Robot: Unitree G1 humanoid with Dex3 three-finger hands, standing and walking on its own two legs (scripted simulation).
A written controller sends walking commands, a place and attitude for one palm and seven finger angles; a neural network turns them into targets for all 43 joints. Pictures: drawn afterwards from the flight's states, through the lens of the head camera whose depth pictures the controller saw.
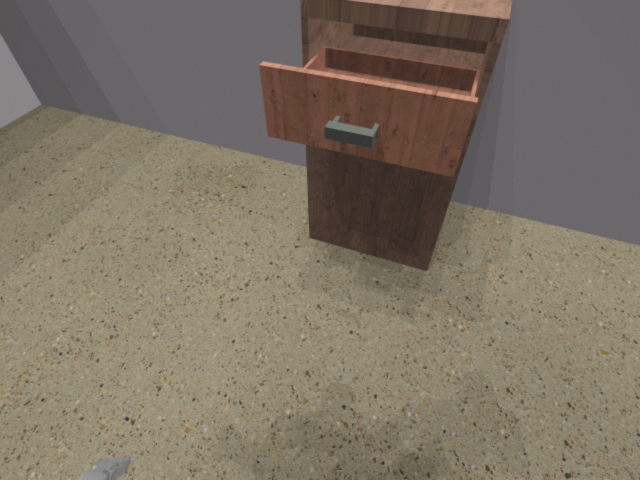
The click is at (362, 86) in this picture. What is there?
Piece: drawer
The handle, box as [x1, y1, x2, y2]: [325, 116, 379, 147]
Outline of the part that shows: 325,126 325,138 371,147 374,142 375,133 379,124 375,123 373,127 369,129 339,123 338,122 340,116 336,116 332,121 328,121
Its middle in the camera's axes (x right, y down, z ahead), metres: +0.07 -0.24 +0.84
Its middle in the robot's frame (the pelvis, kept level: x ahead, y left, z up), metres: +0.79 -0.03 +0.02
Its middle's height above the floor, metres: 0.79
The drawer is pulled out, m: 0.29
